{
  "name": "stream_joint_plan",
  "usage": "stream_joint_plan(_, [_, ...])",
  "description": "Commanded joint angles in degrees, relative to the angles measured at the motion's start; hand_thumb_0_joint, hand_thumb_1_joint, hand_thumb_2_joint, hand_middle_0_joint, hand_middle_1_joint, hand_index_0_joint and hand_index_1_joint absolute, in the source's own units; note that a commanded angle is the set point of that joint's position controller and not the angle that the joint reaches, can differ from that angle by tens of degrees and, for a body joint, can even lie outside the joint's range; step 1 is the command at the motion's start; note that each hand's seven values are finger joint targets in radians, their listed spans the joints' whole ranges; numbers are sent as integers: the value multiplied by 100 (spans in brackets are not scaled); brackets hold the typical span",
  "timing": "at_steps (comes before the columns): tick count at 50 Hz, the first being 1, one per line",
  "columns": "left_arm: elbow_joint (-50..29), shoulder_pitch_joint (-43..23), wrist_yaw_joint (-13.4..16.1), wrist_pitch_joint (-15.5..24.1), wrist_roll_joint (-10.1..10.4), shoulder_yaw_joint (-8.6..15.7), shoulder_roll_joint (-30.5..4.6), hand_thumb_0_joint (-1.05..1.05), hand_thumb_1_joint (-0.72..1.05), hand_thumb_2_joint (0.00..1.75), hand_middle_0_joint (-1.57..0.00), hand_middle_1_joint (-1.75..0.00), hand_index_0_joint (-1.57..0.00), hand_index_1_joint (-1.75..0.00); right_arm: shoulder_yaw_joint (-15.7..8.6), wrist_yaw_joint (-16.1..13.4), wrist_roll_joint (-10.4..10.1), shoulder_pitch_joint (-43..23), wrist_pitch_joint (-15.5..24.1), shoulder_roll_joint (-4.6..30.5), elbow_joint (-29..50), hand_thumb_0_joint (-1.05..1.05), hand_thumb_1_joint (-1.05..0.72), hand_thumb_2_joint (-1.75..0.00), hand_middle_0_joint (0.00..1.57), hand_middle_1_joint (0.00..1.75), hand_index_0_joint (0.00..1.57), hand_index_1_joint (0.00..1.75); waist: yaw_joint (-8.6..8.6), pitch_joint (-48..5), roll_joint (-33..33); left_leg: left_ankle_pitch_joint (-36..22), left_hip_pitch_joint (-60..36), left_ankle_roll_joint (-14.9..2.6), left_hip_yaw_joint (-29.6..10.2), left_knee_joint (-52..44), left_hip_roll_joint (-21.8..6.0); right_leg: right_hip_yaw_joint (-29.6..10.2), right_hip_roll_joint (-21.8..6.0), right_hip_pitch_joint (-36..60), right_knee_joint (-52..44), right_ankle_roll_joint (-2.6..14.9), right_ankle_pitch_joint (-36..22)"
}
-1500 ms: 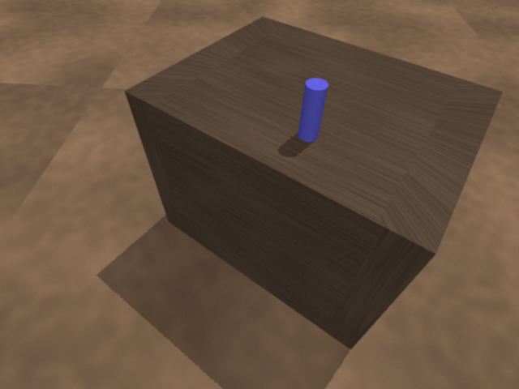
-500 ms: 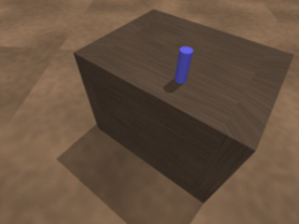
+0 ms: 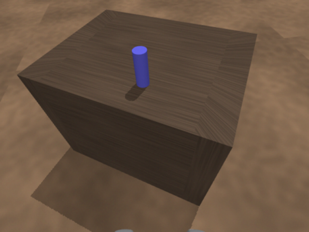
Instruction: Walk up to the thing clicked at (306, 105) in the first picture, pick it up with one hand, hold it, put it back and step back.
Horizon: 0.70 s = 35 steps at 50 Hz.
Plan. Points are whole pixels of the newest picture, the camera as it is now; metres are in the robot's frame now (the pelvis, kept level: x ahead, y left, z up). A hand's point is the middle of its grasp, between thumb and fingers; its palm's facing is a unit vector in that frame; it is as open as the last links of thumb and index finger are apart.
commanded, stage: walk up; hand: left
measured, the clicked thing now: (141, 68) +0.67 +0.08 +0.02
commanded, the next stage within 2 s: none
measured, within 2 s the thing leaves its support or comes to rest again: neither
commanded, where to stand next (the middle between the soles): +0.15 +0.04 m, yaw -20 degrees
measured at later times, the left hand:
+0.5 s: hand (60, 192) +0.25 +0.32 -0.15, palm faces -0.25 -0.87 -0.42, open 7.4 cm
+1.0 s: hand (76, 184) +0.28 +0.28 -0.15, palm faces -0.36 -0.86 -0.38, open 7.4 cm
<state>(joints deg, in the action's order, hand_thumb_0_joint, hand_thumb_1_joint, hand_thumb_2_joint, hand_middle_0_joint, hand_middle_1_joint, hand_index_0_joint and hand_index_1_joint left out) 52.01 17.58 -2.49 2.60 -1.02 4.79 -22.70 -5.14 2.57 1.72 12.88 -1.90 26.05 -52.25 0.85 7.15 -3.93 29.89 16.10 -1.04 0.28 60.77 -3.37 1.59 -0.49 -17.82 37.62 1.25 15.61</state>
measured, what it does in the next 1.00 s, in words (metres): walks ahead, turning right: left foot, then right foot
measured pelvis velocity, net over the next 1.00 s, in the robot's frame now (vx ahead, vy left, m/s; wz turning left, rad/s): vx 0.08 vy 0.07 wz -0.37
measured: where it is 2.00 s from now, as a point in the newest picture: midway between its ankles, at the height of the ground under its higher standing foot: outside the picture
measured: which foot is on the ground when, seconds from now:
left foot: up 0.00-0.28, down 0.30-1.00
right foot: down 0.00-0.32, up 0.34-0.60, down 0.62-1.00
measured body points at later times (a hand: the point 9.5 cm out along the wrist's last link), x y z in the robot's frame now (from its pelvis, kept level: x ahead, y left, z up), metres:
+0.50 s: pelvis +0.09 +0.07 +0.00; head +0.15 +0.07 +0.44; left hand +0.26 +0.37 -0.12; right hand +0.12 -0.26 -0.11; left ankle +0.18 +0.17 -0.72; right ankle +0.06 -0.07 -0.67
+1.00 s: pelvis +0.08 +0.07 -0.01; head +0.12 +0.06 +0.44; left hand +0.30 +0.32 -0.12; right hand +0.05 -0.25 -0.11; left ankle +0.16 +0.19 -0.72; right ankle +0.04 -0.06 -0.70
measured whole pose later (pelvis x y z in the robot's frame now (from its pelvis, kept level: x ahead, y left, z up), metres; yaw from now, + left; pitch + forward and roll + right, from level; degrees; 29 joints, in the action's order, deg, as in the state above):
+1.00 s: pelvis +0.08 +0.07 -0.01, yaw -21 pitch -3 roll +0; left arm 47.9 10.4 -0.5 -1.1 -0.5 2.9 -23.5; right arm -1.0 -0.1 1.3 13.3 2.3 21.6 -48.8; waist -0.4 7.2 1.2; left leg 20.4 20.1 1.2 2.2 43.1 -5.0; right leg -1.9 1.3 -22.3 52.4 2.2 29.7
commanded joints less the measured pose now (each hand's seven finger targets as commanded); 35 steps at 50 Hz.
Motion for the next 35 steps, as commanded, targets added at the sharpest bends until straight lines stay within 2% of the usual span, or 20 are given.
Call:
stream_joint_plan(1, [-524, 269, 263, 198, 91, 349, -1626, 0, 90, 90, -20, -30, -20, -30, -183, -3, -31, 172, 200, 930, 668, 0, -90, -90, 20, 30, 20, 30, -25, -136, 877, -839, 1459, 30, -504, 255, -389, -2613, -1344, 590, -2431, 945, 1411])
stream_joint_plan(6, [-822, 328, 361, 261, 0, 293, -1597, 0, 90, 90, -20, -30, -20, -30, -238, 34, 96, 301, 91, 785, 859, 0, -90, -90, 20, 30, 20, 30, -53, -83, 964, -978, 1103, 178, -249, -709, -290, -1811, -1054, -45, -1961, 1008, -236])
stream_joint_plan(10, [-1086, 116, 401, 174, -8, 219, -1612, 0, 90, 90, -20, -30, -20, -30, -268, -77, -14, 138, 130, 710, 993, 0, -90, -90, 20, 30, 20, 30, -72, -437, 1303, -1100, 365, 73, -17, -1335, 2, -1514, -1034, -359, -942, 988, -2371])
stream_joint_plan(11, [-1155, 109, 411, 134, -1, 190, -1611, 0, 90, 90, -20, -30, -20, -30, -288, -101, -44, 89, 147, 739, 1031, 0, -90, -90, 20, 30, 20, 30, -67, -536, 1270, -1175, 98, 24, 39, -1439, 87, -1520, -1001, -511, -693, 955, -2610])
stream_joint_plan(12, [-1216, -29, 432, 85, 15, 170, -1629, 0, 90, 90, -20, -30, -20, -30, -306, -131, -53, 275, 172, 717, 1004, 0, -90, -90, 20, 30, 20, 30, -229, -645, 1274, -1422, -253, -45, 40, -1840, 145, -1499, -924, -650, -300, 880, -2601])
stream_joint_plan(13, [-1287, -160, 455, 35, 61, 128, -1522, 0, 90, 90, -20, -30, -20, -30, -328, -164, -41, 592, 224, 733, 920, 0, -90, -90, 20, 30, 20, 30, -400, -755, 1123, -1936, -631, -113, 76, -2473, 216, -1362, -754, -740, 217, 714, -2514])
stream_joint_plan(14, [-1335, 32, 481, -6, 104, 43, -1197, 0, 90, 90, -20, -30, -20, -30, -377, -197, 25, 727, 281, 956, 917, 0, -90, -90, 20, 30, 20, 30, -408, -840, 438, -2347, -764, -243, -481, -3183, -122, -1074, -288, -807, 916, 382, -1865])
stream_joint_plan(15, [-1369, 289, 501, -56, 159, -50, -860, 0, 90, 90, -20, -30, -20, -30, -480, -214, 98, 663, 320, 1414, 1051, 0, -90, -90, 20, 30, 20, 30, -313, -887, -839, -2862, -1000, -611, -2211, -3673, -1405, -696, 532, -1423, 2144, 60, -47])
stream_joint_plan(16, [-1216, 602, 581, -135, 136, -9, -1128, 0, 90, 90, -20, -30, -20, -30, -497, -204, -47, 433, 325, 1596, 1185, 0, -90, -90, 20, 30, 20, 30, -235, -1153, -864, -2896, -755, -1303, -2896, -3840, -2173, -790, 570, -1277, 2995, 18, 2091])
stream_joint_plan(17, [-1046, 502, 607, -163, 109, 30, -1338, 0, 90, 90, -20, -30, -20, -30, -510, -194, -95, 350, 305, 1567, 1131, 0, -90, -90, 20, 30, 20, 30, -235, -958, -618, -2364, -190, -1504, -3001, -3982, -2146, -1007, 448, -1157, 3519, 41, 2074])
stream_joint_plan(20, [-823, 531, 484, -160, 137, 130, -1362, 0, 90, 90, -20, -30, -20, -30, -366, -268, -78, -110, 317, 1275, 1220, 0, -90, -90, 20, 30, 20, 30, -41, -569, -704, -2060, 112, -1183, -1522, -3618, -1369, -818, 120, -1315, 3317, 62, 1406])
stream_joint_plan(21, [-823, 537, 425, -170, 127, 123, -1304, 0, 90, 90, -20, -30, -20, -30, -343, -272, -67, -61, 326, 1281, 1202, 0, -90, -90, 20, 30, 20, 30, -51, -593, -789, -2097, 99, -1135, -1290, -3544, -1248, -708, 87, -1217, 2924, 52, 1311])
stream_joint_plan(25, [-992, 116, 294, -165, 31, 133, -1125, 0, 90, 90, -20, -30, -20, -30, -342, -261, -7, 354, 346, 1343, 1235, 0, -90, -90, 20, 30, 20, 30, -268, -944, -726, -3236, -487, -1329, -1182, -3087, -1518, -233, 57, -884, 1615, -58, 1497])
stream_joint_plan(27, [-1002, 40, 278, -184, -6, 174, -1114, 0, 90, 90, -20, -30, -20, -30, -300, -271, -25, 281, 333, 1312, 1287, 0, -90, -90, 20, 30, 20, 30, -251, -996, -606, -3596, -261, -1260, -1045, -2911, -1518, -59, 169, -473, 1265, -26, 1393])
stream_joint_plan(29, [-888, 348, 279, -167, -31, 191, -989, 0, 90, 90, -20, -30, -20, -30, -263, -276, -82, 19, 293, 1298, 1358, 0, -90, -90, 20, 30, 20, 30, 25, -1159, -537, -3526, -32, -1069, -775, -2430, -1435, 105, 284, 173, 166, 70, 624])
stream_joint_plan(30, [-836, 462, 297, -135, -77, 242, -1068, 0, 90, 90, -20, -30, -20, -30, -203, -272, -113, -78, 267, 1172, 1408, 0, -90, -90, 20, 30, 20, 30, 149, -1129, -389, -3246, 327, -846, -629, -2109, -1338, 31, 312, 614, -378, 161, 298])
stream_joint_plan(31, [-886, 408, 325, -90, -136, 340, -1335, 0, 90, 90, -20, -30, -20, -30, -123, -274, -124, 69, 250, 889, 1404, 0, -90, -90, 20, 30, 20, 30, 169, -1048, 255, -2617, 1025, -501, -409, -1471, -1042, -900, -115, 1086, -902, 348, 234])
stream_joint_plan(32, [-1095, 77, 334, -29, -170, 431, -1772, 0, 90, 90, -20, -30, -20, -30, 8, -272, -173, 106, 237, 481, 1467, 0, -90, -90, 20, 30, 20, 30, 18, -843, 1621, -784, 2054, -13, 228, -447, -227, -3211, -1492, 1174, -1359, 858, -572])
stream_joint_plan(33, [-1142, -90, 331, -22, -111, 390, -1977, 0, 90, 90, -20, -30, -20, -30, -109, -409, -156, -441, 212, 873, 1446, 0, -90, -90, 20, 30, 20, 30, 149, -793, 1355, 743, 1593, 13, -143, -57, -117, -3624, -2048, 352, -1163, 1734, -1764])
stream_joint_plan(35, [-1149, -417, 347, -13, -2, 258, -1536, 0, 90, 90, -20, -30, -20, -30, -90, -400, -202, -126, 258, 867, 1139, 0, -90, -90, 20, 30, 20, 30, -83, -786, 968, 513, 1420, 7, -276, -74, -158, -2465, -1518, 530, -556, 1519, -2903])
